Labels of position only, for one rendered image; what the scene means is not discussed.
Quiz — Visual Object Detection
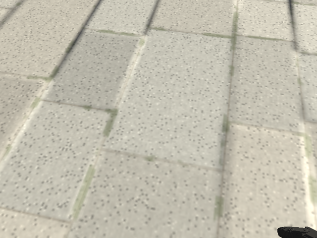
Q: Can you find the robot right hand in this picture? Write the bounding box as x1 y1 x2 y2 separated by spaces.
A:
277 226 317 238

